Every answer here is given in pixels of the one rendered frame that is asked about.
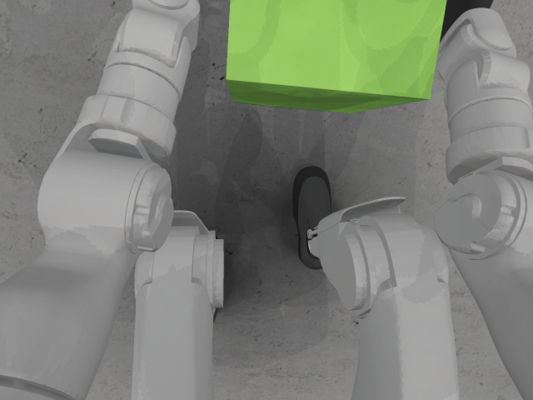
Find robot left shin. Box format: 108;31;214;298
134;210;216;313

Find robot left upper arm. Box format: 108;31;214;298
0;148;174;400

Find robot right hand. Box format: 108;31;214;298
440;0;493;42

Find robot right upper arm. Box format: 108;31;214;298
435;170;533;400

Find carton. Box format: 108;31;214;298
226;0;447;113

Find right robot forearm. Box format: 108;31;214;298
436;7;533;185

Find robot right foot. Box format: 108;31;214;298
292;166;331;270

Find left robot forearm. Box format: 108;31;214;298
37;0;200;228

